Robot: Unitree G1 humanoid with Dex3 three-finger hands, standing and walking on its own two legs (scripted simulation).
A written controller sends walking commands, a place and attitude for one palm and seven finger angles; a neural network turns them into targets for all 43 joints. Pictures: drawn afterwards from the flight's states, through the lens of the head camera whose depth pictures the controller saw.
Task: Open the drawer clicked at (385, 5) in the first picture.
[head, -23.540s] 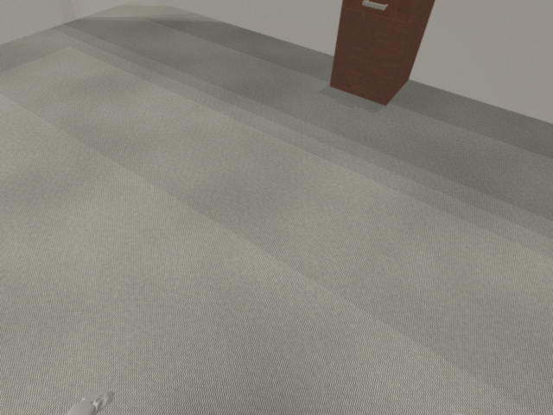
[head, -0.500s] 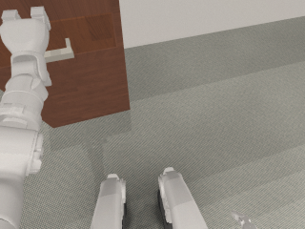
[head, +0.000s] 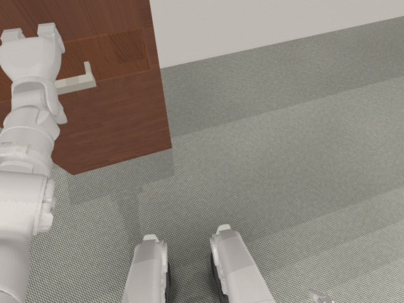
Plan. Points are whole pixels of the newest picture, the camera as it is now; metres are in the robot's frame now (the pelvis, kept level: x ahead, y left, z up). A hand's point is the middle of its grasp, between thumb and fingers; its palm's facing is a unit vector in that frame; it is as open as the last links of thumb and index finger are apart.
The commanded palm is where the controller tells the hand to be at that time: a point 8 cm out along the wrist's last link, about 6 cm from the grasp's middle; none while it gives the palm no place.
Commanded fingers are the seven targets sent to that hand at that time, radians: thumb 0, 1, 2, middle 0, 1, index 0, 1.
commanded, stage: lift the fingers back up to retry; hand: left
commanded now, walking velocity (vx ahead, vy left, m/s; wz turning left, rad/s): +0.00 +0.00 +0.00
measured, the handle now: (60, 79) +0.60 +0.25 -0.02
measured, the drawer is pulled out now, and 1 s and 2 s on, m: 0.00 0.00 0.00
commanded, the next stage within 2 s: re-aim the fingers above the handle in 0.40 s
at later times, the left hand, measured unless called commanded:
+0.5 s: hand (45, 77) +0.55 +0.24 +0.04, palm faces +0.01 +0.02 -1.00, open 13.7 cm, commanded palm +0.54 +0.26 +0.08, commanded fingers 0.00 -0.50 0.30 -0.30 -1.20 -0.30 -1.20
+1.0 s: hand (46, 77) +0.55 +0.24 +0.04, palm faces +0.00 +0.02 -1.00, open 13.6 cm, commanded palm +0.54 +0.26 +0.08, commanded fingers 0.00 -0.50 0.30 -0.30 -1.20 -0.30 -1.20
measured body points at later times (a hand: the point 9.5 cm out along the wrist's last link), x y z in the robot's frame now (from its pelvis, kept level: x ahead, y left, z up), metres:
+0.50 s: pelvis +0.03 +0.00 +0.04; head +0.18 +0.01 +0.46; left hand +0.55 +0.24 +0.10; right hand +0.04 -0.27 -0.09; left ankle +0.07 +0.12 -0.57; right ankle +0.08 -0.12 -0.57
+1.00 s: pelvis +0.03 +0.00 +0.04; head +0.18 +0.01 +0.47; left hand +0.55 +0.24 +0.10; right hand +0.05 -0.27 -0.08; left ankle +0.07 +0.12 -0.57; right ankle +0.08 -0.12 -0.57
